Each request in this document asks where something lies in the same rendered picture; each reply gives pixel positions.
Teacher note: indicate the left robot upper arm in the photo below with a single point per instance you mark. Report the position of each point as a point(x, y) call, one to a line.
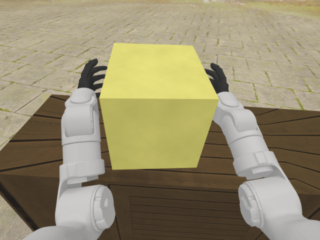
point(82, 213)

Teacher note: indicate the robot right forearm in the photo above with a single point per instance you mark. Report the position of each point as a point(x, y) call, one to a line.
point(252, 158)

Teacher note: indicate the pedestal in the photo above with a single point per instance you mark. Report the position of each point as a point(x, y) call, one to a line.
point(198, 203)

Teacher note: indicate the left robot hand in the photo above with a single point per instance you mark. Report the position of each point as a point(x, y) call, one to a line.
point(87, 79)

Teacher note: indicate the carton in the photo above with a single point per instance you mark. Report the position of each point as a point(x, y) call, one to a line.
point(157, 105)

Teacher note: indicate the right robot hand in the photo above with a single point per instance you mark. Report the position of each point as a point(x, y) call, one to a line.
point(219, 81)

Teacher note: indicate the right robot upper arm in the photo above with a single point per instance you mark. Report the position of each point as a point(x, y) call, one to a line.
point(272, 205)

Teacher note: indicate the robot left forearm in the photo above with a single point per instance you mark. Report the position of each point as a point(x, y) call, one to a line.
point(81, 137)

